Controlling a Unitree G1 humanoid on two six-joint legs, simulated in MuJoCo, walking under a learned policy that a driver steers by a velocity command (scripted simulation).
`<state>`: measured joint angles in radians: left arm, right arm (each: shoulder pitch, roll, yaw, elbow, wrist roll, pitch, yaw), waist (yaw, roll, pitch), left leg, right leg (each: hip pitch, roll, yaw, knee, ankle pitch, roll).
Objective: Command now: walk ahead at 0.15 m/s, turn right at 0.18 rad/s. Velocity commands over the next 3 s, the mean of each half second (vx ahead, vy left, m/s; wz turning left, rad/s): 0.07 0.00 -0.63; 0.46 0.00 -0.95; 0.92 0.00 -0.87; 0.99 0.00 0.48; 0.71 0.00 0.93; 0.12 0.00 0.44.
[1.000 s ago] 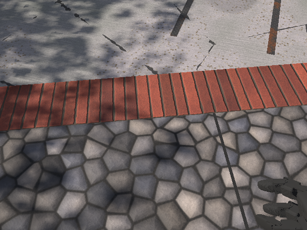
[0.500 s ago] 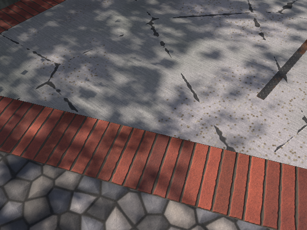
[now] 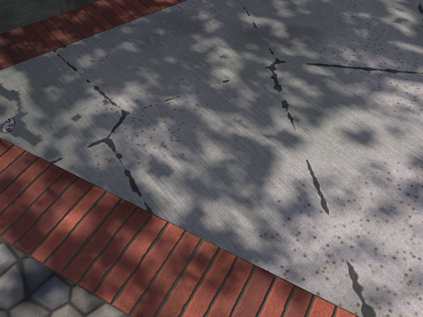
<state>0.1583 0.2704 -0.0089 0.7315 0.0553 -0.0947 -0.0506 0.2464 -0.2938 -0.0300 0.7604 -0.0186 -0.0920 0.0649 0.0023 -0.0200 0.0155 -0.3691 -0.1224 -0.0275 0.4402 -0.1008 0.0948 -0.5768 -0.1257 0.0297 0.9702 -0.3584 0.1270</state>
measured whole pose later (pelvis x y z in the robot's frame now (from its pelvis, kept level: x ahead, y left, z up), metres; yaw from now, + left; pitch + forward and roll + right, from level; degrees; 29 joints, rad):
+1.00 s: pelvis +0.21 -0.17 +0.00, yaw -51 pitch +1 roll +1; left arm 0.09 0.31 0.06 0.58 0.02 0.06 -0.09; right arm 0.53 -0.28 -0.04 0.88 -0.03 -0.08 -0.01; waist -0.10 -0.05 0.00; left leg 0.11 0.01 0.20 0.24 -0.37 -0.02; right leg -0.80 -0.06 -0.01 1.10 -0.11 -0.04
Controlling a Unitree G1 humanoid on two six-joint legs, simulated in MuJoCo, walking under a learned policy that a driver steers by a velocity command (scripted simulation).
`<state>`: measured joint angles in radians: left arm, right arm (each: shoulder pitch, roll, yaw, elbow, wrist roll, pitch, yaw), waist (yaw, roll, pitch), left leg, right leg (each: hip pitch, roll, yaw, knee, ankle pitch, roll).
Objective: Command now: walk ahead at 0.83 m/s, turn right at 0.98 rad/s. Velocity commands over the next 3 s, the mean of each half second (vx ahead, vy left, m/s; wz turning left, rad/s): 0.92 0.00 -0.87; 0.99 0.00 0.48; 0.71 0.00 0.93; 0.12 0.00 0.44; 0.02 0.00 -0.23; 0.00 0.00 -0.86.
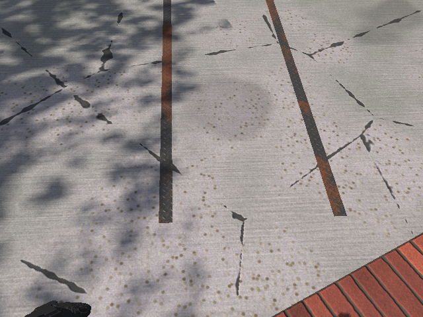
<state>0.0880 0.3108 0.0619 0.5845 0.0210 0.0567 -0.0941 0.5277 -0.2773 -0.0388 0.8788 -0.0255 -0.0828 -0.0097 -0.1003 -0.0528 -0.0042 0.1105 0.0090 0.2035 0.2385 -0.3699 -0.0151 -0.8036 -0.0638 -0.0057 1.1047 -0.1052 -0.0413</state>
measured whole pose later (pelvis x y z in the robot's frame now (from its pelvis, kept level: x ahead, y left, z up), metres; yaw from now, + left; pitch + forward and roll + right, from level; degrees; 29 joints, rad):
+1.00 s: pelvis +0.88 -0.25 -0.13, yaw -7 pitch +1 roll +2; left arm -0.04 0.23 -0.05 0.67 0.05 -0.10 -0.02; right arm 0.55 -0.25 -0.07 1.00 0.00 -0.07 0.02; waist -0.09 0.00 0.06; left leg 0.05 -0.19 -0.17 0.33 -0.36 0.14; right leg -0.71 -0.10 0.11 0.76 -0.03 0.03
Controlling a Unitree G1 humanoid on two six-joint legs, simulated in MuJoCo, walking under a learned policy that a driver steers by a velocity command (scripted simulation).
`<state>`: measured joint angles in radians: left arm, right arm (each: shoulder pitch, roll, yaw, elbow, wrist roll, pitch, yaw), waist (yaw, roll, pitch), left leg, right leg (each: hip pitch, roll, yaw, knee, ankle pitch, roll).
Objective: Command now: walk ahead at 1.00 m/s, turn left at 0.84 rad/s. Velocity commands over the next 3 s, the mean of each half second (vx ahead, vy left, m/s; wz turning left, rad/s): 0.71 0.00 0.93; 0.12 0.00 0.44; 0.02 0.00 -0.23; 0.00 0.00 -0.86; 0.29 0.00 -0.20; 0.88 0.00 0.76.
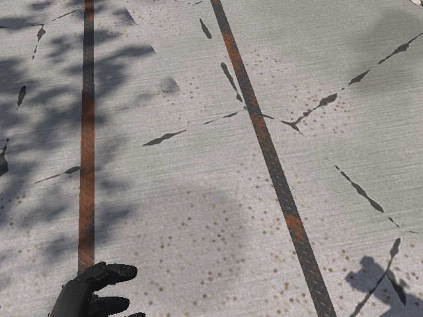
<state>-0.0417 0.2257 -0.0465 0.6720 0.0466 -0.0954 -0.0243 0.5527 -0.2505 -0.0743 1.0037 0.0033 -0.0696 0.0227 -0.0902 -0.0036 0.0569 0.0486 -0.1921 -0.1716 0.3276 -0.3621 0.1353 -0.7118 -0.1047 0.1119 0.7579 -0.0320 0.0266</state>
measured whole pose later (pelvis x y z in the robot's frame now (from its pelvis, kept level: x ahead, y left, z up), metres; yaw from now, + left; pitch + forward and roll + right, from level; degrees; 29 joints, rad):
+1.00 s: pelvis +0.64 +0.00 +0.00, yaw +41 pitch +1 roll +0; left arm 0.15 0.24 0.02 0.69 0.03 -0.03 0.01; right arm 0.16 -0.27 -0.04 0.66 0.00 0.03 -0.02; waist 0.00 0.02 0.02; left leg -0.38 -0.10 -0.14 0.80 -0.50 -0.03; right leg -0.36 0.00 0.03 0.55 -0.21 0.00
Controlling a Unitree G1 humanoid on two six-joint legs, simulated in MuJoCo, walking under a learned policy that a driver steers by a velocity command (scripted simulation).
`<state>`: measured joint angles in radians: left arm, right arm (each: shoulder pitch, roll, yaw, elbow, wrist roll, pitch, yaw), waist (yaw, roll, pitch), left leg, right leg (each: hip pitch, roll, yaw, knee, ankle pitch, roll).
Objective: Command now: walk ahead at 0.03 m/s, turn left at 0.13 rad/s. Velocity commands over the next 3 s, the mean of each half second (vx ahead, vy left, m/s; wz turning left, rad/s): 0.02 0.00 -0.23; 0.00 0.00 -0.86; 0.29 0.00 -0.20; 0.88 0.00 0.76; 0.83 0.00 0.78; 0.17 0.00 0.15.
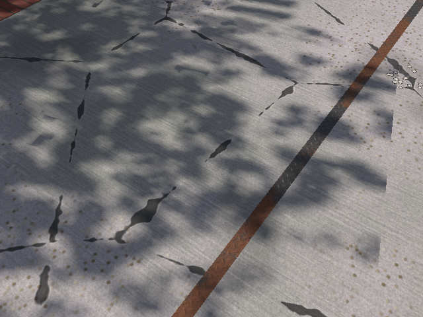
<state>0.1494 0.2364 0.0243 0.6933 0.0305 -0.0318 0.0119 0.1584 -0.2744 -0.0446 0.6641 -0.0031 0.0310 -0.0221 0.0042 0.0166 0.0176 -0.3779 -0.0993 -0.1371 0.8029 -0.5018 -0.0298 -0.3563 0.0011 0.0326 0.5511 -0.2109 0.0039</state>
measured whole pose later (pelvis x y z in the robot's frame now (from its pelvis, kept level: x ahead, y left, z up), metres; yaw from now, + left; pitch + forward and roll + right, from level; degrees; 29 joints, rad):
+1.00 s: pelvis +0.03 -0.03 +0.00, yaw -37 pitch +2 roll +1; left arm 0.16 0.35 0.10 0.56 -0.03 0.07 0.04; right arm 0.08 -0.30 -0.09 0.72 0.01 -0.03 -0.01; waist 0.01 -0.03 0.03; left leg -0.33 -0.08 -0.15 0.47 -0.19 -0.03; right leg -0.34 0.21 0.35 0.56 -0.21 -0.04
